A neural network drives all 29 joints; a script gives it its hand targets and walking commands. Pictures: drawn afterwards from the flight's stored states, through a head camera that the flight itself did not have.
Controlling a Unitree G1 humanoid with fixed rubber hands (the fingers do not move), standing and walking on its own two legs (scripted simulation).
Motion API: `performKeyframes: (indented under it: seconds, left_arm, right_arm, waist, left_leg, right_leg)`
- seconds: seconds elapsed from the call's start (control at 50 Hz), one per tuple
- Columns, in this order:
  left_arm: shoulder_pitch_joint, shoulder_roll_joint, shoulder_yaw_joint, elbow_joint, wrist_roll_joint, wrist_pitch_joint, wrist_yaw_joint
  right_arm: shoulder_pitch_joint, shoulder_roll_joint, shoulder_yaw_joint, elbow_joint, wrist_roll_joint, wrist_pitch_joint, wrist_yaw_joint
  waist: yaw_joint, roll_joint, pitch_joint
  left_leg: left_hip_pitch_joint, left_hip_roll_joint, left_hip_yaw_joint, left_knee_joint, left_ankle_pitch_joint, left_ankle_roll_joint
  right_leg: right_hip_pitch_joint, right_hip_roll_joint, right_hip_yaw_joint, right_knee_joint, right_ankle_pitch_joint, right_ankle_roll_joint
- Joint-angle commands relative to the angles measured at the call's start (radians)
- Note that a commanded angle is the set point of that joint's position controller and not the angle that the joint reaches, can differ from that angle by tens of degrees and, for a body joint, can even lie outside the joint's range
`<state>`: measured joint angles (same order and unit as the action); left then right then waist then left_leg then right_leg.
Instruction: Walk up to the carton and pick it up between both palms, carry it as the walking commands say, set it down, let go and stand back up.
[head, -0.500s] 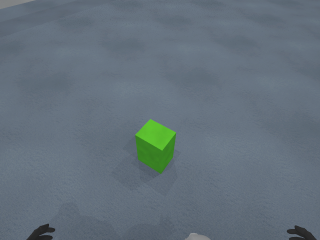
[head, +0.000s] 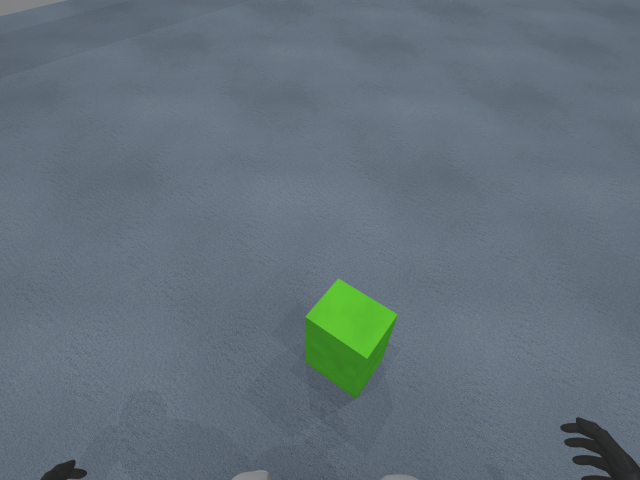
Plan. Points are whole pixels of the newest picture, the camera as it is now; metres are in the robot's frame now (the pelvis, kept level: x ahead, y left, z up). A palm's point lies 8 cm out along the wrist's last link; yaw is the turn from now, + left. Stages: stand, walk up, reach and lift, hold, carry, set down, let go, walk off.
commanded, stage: walk up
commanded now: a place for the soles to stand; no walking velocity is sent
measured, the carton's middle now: (347, 340) +0.60 -0.05 -0.60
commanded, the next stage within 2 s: none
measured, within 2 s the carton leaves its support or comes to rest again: neither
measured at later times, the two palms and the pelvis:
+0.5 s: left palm (93, 382) +0.24 +0.33 -0.05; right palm (609, 458) +0.19 -0.32 -0.04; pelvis +0.07 +0.01 +0.03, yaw -4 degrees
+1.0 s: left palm out of the picture +0.18 +0.46 -0.03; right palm (550, 455) +0.19 -0.26 -0.06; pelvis +0.09 +0.09 +0.00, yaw -11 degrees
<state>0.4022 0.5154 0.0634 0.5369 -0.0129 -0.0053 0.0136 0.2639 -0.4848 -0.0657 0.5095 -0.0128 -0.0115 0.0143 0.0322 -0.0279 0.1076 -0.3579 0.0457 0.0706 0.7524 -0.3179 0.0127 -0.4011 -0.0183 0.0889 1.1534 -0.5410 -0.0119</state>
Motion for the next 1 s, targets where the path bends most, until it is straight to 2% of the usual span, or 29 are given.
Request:
performKeyframes:
  seconds: [0.0,0.02,0.06,0.08,0.1,0.12,0.14,0.16,0.18,0.22,0.24,0.26,0.3,0.44,0.66,0.68,0.7,0.72,0.74,0.76,0.78,0.82,0.84,0.88,0.9,0.92,0.94,0.96,0.98]
  left_arm:
    - [0.049,0.151,0.043,-0.031,0.003,-0.007,0.002]
    - [0.045,0.128,0.036,-0.016,0.004,-0.004,-0.002]
    - [0.021,0.105,0.032,0.011,0.006,-0.004,-0.006]
    - [0.003,0.104,0.035,0.022,0.008,-0.007,-0.006]
    - [-0.025,0.114,0.037,0.030,0.014,-0.010,-0.004]
    - [-0.063,0.147,0.042,0.033,0.022,-0.010,-0.004]
    - [-0.109,0.194,0.044,0.027,0.019,-0.015,-0.002]
    - [-0.183,0.220,0.043,0.018,-0.001,-0.021,-0.003]
    - [-0.207,0.189,0.031,0.044,-0.009,-0.020,-0.006]
    - [-0.241,0.136,0.006,0.093,-0.018,-0.012,-0.014]
    - [-0.232,0.128,0.004,0.125,-0.022,-0.009,-0.013]
    - [-0.235,0.127,0.002,0.152,-0.022,-0.006,-0.013]
    - [-0.264,0.124,0.000,0.193,-0.021,-0.008,-0.015]
    - [-0.351,0.107,-0.015,0.344,-0.016,0.001,-0.014]
    - [-0.386,0.099,-0.020,0.504,-0.007,-0.005,-0.009]
    - [-0.130,0.179,0.044,0.457,0.030,-0.007,0.021]
    - [-0.086,0.237,0.077,0.446,0.039,-0.005,0.038]
    - [-0.035,0.277,0.103,0.412,0.047,-0.005,0.052]
    - [-0.057,0.286,0.118,0.367,0.052,-0.012,0.069]
    - [-0.099,0.264,0.116,0.325,0.051,-0.024,0.084]
    - [-0.116,0.235,0.110,0.299,0.053,-0.031,0.086]
    - [-0.116,0.209,0.105,0.248,0.064,-0.038,0.082]
    - [-0.099,0.215,0.109,0.224,0.067,-0.036,0.081]
    - [-0.051,0.244,0.118,0.180,0.071,-0.031,0.083]
    - [-0.045,0.254,0.121,0.156,0.069,-0.027,0.083]
    - [-0.054,0.258,0.121,0.132,0.068,-0.022,0.083]
    - [-0.096,0.250,0.115,0.103,0.067,-0.017,0.082]
    - [-0.127,0.206,0.096,0.075,0.065,-0.012,0.085]
    - [-0.129,0.090,0.058,0.045,0.057,-0.020,0.092]
  right_arm:
    - [0.027,-0.207,-0.059,-0.039,0.006,-0.012,-0.022]
    - [-0.007,-0.185,-0.046,-0.045,0.006,-0.015,-0.019]
    - [-0.042,-0.175,-0.030,-0.042,0.011,-0.018,-0.010]
    - [-0.045,-0.174,-0.021,-0.032,0.021,-0.017,-0.007]
    - [-0.047,-0.174,-0.012,-0.021,0.032,-0.016,-0.003]
    - [-0.052,-0.155,0.002,-0.017,0.041,-0.018,-0.001]
    - [-0.018,-0.122,0.020,-0.008,0.042,-0.020,0.000]
    - [0.003,-0.150,0.012,0.034,0.056,-0.003,-0.007]
    - [-0.012,-0.174,0.010,0.061,0.052,0.003,-0.015]
    - [-0.074,-0.204,0.008,0.094,0.046,-0.017,-0.016]
    - [-0.085,-0.221,0.003,0.119,0.043,-0.028,-0.017]
    - [-0.089,-0.213,0.007,0.143,0.043,-0.035,-0.016]
    - [-0.094,-0.185,0.015,0.186,0.048,-0.039,-0.015]
    - [-0.177,-0.163,0.014,0.300,0.045,-0.020,-0.006]
    - [-0.257,-0.136,0.002,0.437,0.033,-0.009,-0.005]
    - [-0.253,-0.217,-0.087,0.328,-0.054,0.023,0.023]
    - [-0.281,-0.162,-0.086,0.276,-0.066,0.041,0.043]
    - [-0.322,-0.116,-0.084,0.199,-0.070,0.050,0.057]
    - [-0.324,-0.098,-0.083,0.140,-0.073,0.056,0.066]
    - [-0.270,-0.106,-0.091,0.113,-0.066,0.058,0.070]
    - [-0.217,-0.109,-0.094,0.105,-0.061,0.056,0.072]
    - [-0.171,-0.102,-0.094,0.083,-0.062,0.059,0.080]
    - [-0.165,-0.097,-0.093,0.064,-0.062,0.066,0.084]
    - [-0.160,-0.093,-0.095,0.011,-0.057,0.077,0.088]
    - [-0.136,-0.094,-0.097,-0.005,-0.053,0.078,0.088]
    - [-0.084,-0.096,-0.100,-0.010,-0.051,0.076,0.085]
    - [0.013,-0.099,-0.105,-0.002,-0.051,0.070,0.080]
    - [0.162,-0.117,-0.118,0.027,-0.051,0.063,0.073]
    - [0.273,-0.196,-0.137,0.040,-0.066,0.052,0.065]
  waist:
    - [-0.047,0.186,-0.044]
    - [-0.034,0.199,-0.048]
    - [-0.023,0.218,-0.075]
    - [-0.017,0.203,-0.097]
    - [-0.004,0.173,-0.112]
    - [-0.001,0.116,-0.132]
    - [-0.028,-0.009,-0.162]
    - [-0.037,-0.041,-0.164]
    - [-0.035,-0.047,-0.126]
    - [-0.021,-0.011,-0.090]
    - [-0.011,0.009,-0.100]
    - [-0.007,0.007,-0.118]
    - [-0.016,0.023,-0.156]
    - [-0.026,0.037,-0.148]
    - [-0.031,0.037,-0.116]
    - [0.013,0.177,-0.104]
    - [0.036,0.046,-0.064]
    - [0.066,-0.088,-0.030]
    - [0.039,-0.086,-0.030]
    - [-0.012,-0.042,-0.055]
    - [-0.040,-0.023,-0.065]
    - [-0.040,-0.071,-0.074]
    - [-0.032,-0.092,-0.074]
    - [-0.022,-0.137,-0.051]
    - [-0.029,-0.152,-0.045]
    - [-0.054,-0.162,-0.049]
    - [-0.114,-0.146,-0.067]
    - [-0.199,-0.043,-0.113]
    - [-0.262,0.263,-0.121]
  left_leg:
    - [0.116,0.267,-0.272,-0.352,0.277,0.211]
    - [0.069,0.250,-0.201,-0.320,0.388,0.192]
    - [0.040,0.232,-0.141,-0.252,0.505,0.164]
    - [0.020,0.218,-0.122,-0.206,0.500,0.143]
    - [-0.009,0.196,-0.104,-0.169,0.422,0.098]
    - [-0.038,0.175,-0.098,-0.145,0.290,0.043]
    - [-0.038,0.115,-0.059,-0.086,0.106,-0.003]
    - [0.132,0.025,-0.059,-0.067,-0.073,-0.012]
    - [0.201,0.043,-0.089,-0.142,-0.057,0.008]
    - [0.135,0.139,-0.131,-0.296,0.122,0.021]
    - [0.107,0.173,-0.140,-0.314,0.238,0.022]
    - [0.113,0.175,-0.121,-0.300,0.333,0.015]
    - [0.167,0.143,-0.067,-0.289,0.409,-0.003]
    - [0.240,0.143,-0.031,-0.382,0.356,0.020]
    - [0.299,0.132,-0.014,-0.481,0.177,0.021]
    - [0.258,0.054,0.094,-0.269,-0.257,0.044]
    - [0.040,0.011,0.045,-0.142,-0.357,0.042]
    - [-0.155,-0.044,-0.047,0.060,-0.379,0.028]
    - [-0.263,-0.007,-0.185,0.217,-0.295,0.015]
    - [-0.276,0.027,-0.246,0.269,-0.206,-0.001]
    - [-0.258,0.039,-0.248,0.256,-0.164,-0.020]
    - [-0.183,0.026,-0.193,0.192,-0.167,-0.039]
    - [-0.141,0.016,-0.165,0.164,-0.179,-0.039]
    - [-0.080,0.011,-0.145,0.105,-0.179,-0.026]
    - [-0.029,0.006,-0.135,0.073,-0.165,-0.018]
    - [0.059,-0.007,-0.110,0.036,-0.151,-0.008]
    - [0.236,-0.028,-0.071,-0.033,-0.115,0.009]
    - [0.500,-0.045,-0.051,-0.137,-0.111,0.034]
    - [0.544,0.110,-0.289,-0.346,-0.349,0.086]
  right_leg:
    - [-0.097,-0.035,0.021,-0.107,0.032,0.008]
    - [-0.016,-0.042,-0.008,-0.212,0.054,0.008]
    - [0.100,-0.038,-0.081,-0.373,0.157,0.006]
    - [0.178,-0.029,-0.089,-0.468,0.241,-0.004]
    - [0.255,-0.029,-0.076,-0.578,0.375,-0.017]
    - [0.310,-0.074,-0.006,-0.619,0.489,-0.033]
    - [0.303,-0.208,0.161,-0.688,0.551,-0.061]
    - [0.085,-0.283,0.271,-0.712,0.500,-0.161]
    - [0.022,-0.237,0.192,-0.691,0.433,-0.144]
    - [0.117,-0.121,0.061,-0.627,0.482,-0.038]
    - [0.191,-0.097,0.030,-0.598,0.553,-0.021]
    - [0.234,-0.100,0.028,-0.607,0.595,-0.020]
    - [0.268,-0.122,0.027,-0.627,0.682,-0.033]
    - [0.271,-0.113,-0.002,-0.700,0.655,-0.020]
    - [0.244,-0.107,0.013,-0.814,0.559,-0.012]
    - [0.200,-0.105,0.109,-0.798,0.168,-0.095]
    - [0.256,-0.166,0.295,-0.865,-0.087,-0.154]
    - [0.298,-0.257,0.566,-0.967,-0.229,-0.235]
    - [0.312,-0.293,0.652,-0.965,-0.248,-0.265]
    - [0.309,-0.285,0.628,-0.927,-0.198,-0.256]
    - [0.289,-0.243,0.567,-0.897,-0.158,-0.230]
    - [0.217,-0.182,0.453,-0.862,-0.058,-0.196]
    - [0.165,-0.167,0.426,-0.853,-0.048,-0.189]
    - [0.070,-0.170,0.437,-0.837,-0.088,-0.191]
    - [0.021,-0.164,0.427,-0.820,-0.099,-0.184]
    - [-0.043,-0.150,0.396,-0.790,-0.096,-0.169]
    - [-0.170,-0.114,0.326,-0.719,-0.112,-0.142]
    - [-0.353,-0.041,0.214,-0.541,-0.139,-0.104]
    - [-0.455,0.122,0.098,-0.192,-0.156,-0.057]
